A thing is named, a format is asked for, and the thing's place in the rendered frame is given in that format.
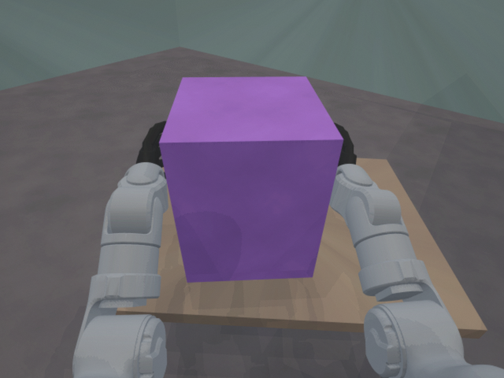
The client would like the robot right forearm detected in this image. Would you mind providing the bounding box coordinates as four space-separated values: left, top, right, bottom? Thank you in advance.
329 164 464 356

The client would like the robot left forearm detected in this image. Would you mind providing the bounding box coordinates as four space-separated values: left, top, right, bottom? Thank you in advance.
72 162 169 378

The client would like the carton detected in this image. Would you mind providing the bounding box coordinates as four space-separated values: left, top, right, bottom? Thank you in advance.
159 76 343 283

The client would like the robot right upper arm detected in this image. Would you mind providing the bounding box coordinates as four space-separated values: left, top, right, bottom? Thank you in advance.
364 300 504 378

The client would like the robot right hand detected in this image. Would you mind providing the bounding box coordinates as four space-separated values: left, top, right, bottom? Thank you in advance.
334 123 357 167

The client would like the table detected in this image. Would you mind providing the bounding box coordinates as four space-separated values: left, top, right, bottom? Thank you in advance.
116 158 487 378

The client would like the robot left upper arm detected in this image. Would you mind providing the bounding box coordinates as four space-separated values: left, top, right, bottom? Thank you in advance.
74 314 167 378

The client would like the robot left hand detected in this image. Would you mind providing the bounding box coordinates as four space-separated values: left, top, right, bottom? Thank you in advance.
136 121 166 178

